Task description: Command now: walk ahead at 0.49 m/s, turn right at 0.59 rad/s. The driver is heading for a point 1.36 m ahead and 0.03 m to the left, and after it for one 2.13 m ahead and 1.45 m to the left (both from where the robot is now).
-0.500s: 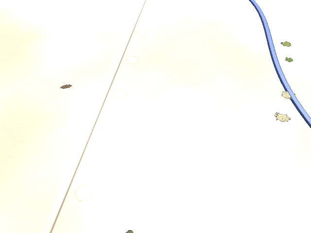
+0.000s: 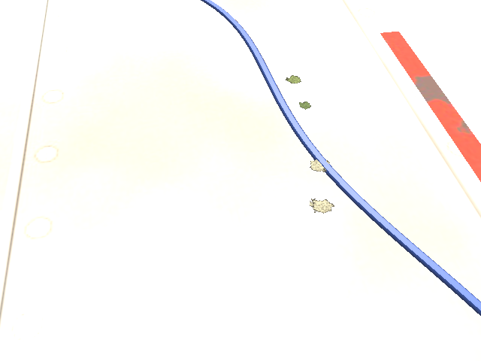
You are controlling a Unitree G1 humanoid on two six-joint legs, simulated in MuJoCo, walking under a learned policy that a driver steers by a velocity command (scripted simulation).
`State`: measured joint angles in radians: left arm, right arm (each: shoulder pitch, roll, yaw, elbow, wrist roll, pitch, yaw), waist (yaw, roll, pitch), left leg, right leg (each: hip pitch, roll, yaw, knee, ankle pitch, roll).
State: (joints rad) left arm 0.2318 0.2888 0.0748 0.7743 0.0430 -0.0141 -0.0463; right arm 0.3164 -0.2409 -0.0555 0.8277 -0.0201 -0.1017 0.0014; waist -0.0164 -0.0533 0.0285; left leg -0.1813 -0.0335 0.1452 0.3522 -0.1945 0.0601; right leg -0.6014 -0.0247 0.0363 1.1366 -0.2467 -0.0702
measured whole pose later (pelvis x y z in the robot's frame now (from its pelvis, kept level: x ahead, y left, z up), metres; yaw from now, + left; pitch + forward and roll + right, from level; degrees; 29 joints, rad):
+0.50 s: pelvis +0.27 -0.07 +0.00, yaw -7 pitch +0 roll +0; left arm 0.28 0.22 0.04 0.87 0.02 -0.08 -0.01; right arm 0.32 -0.24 -0.05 0.88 -0.02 -0.03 0.02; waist -0.02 0.03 0.05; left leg -0.53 0.08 -0.02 1.13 -0.28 0.05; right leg -0.18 0.05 -0.11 0.36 -0.20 -0.09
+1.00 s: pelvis +0.54 -0.03 -0.01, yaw +10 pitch +0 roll +0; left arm 0.22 0.23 0.03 0.84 0.03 -0.08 0.00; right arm 0.26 -0.27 -0.07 0.87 -0.01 -0.03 0.01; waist 0.00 -0.01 0.06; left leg -0.28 -0.13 0.05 0.46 -0.19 0.14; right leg -0.46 -0.07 0.01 1.21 -0.32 -0.01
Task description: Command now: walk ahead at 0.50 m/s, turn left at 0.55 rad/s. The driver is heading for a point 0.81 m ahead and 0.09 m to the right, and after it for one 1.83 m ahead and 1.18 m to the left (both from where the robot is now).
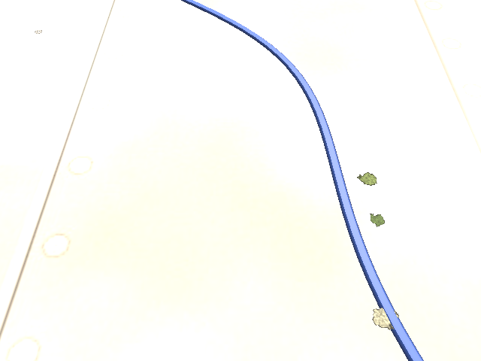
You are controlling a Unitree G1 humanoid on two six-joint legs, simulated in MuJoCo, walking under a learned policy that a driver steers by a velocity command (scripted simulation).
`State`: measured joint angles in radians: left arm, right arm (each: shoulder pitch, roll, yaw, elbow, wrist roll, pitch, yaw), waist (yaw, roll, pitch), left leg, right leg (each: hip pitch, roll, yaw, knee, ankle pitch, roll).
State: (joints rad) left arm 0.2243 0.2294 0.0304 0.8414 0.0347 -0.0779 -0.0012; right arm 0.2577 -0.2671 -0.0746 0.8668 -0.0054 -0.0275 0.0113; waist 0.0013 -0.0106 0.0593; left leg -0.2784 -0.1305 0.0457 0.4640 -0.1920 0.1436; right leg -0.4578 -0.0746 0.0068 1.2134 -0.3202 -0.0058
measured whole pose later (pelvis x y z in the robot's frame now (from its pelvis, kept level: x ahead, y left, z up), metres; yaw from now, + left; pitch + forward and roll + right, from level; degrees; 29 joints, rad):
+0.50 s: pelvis +0.29 -0.05 +0.00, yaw +3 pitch +0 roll +0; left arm 0.20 0.26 0.05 0.83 0.02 -0.06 -0.02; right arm 0.34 -0.26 -0.04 0.90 -0.03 -0.08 0.00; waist -0.02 0.02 0.05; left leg -0.26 -0.06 -0.02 1.14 -0.35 0.08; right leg -0.35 0.08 -0.04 0.51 -0.16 -0.10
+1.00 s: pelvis +0.56 -0.02 -0.01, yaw -13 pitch +1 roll +0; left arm 0.41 0.29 0.07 0.89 0.01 -0.05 0.00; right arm 0.07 -0.26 -0.01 0.72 -0.04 -0.08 -0.01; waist 0.07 -0.01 0.03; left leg -0.40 -0.03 0.01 0.55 -0.16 0.04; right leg -0.21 0.12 0.14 0.93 -0.46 -0.09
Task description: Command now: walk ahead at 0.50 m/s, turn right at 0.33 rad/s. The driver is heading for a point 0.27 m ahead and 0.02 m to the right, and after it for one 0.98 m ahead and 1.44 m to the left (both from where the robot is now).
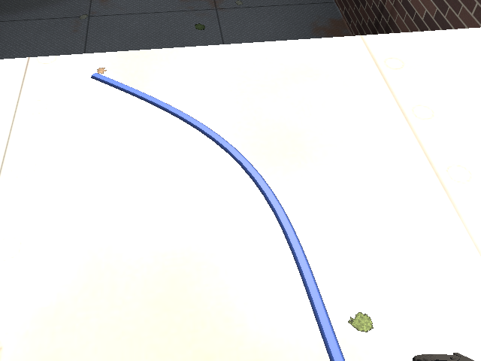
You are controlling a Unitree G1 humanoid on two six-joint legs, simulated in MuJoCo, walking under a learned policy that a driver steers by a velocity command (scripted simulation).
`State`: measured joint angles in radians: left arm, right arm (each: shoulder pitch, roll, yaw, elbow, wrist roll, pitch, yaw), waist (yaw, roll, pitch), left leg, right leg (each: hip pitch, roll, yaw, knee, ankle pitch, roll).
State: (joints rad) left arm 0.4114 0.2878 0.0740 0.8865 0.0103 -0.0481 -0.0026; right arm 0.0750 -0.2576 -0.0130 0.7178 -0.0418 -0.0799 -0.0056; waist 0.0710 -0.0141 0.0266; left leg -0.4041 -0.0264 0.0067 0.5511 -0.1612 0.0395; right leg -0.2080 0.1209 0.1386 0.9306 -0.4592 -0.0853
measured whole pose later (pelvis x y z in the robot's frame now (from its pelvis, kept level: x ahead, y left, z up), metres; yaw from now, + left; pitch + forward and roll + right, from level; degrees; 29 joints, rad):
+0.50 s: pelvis +0.15 -0.01 +0.01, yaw +9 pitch +0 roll +1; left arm 0.12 0.21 0.01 0.78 0.01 -0.02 0.04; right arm 0.32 -0.27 -0.06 0.87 -0.02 0.02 -0.01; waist -0.05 0.03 0.07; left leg -0.39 -0.06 -0.03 1.05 -0.52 0.02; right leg -0.33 0.01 -0.06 0.49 -0.16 -0.05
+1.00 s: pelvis +0.13 +0.02 +0.02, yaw +26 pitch +0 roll -2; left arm 0.21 0.30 0.07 0.79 0.03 0.05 0.01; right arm 0.24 -0.27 -0.06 0.74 -0.01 0.05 0.00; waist 0.01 -0.04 0.05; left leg -0.23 -0.06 -0.06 0.44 -0.21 0.08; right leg -0.51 -0.02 0.01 1.03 -0.36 0.03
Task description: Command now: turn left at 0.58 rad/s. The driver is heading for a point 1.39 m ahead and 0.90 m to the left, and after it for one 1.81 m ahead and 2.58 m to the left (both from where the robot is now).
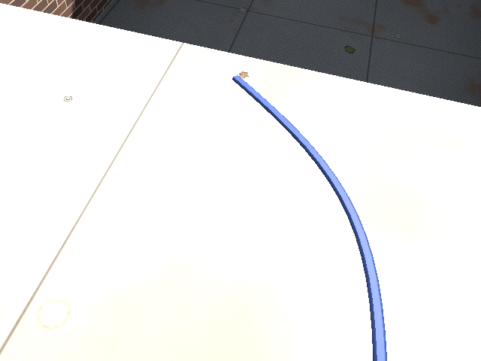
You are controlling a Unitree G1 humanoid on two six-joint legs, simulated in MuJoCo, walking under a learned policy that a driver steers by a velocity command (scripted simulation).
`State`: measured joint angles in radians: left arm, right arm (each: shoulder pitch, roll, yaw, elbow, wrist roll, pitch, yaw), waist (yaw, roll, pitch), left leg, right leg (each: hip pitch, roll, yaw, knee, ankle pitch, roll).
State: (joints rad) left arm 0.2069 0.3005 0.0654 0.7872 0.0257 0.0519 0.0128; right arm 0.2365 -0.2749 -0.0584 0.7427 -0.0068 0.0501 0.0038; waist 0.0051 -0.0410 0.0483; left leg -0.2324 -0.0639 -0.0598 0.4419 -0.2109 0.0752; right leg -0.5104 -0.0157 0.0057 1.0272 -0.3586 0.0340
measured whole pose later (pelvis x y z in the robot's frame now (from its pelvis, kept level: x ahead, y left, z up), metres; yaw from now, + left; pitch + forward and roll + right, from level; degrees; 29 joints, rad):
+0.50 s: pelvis -0.01 -0.04 +0.00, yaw +18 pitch +0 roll +1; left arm 0.18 0.26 0.02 0.70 0.02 0.03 0.04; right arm 0.23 -0.34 -0.10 0.76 -0.02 0.07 0.03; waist -0.02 0.06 0.06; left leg -0.47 -0.11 -0.10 1.09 -0.41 -0.03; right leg -0.19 0.01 -0.03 0.42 -0.23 -0.05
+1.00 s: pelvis -0.04 +0.00 +0.00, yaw +35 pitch +0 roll -1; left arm 0.20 0.32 0.06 0.73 0.02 0.07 0.00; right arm 0.21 -0.30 -0.05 0.71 0.00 0.04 0.01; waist 0.01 -0.05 0.09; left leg -0.20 -0.10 -0.09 0.42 -0.20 0.09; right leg -0.48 -0.03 0.02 1.05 -0.37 0.04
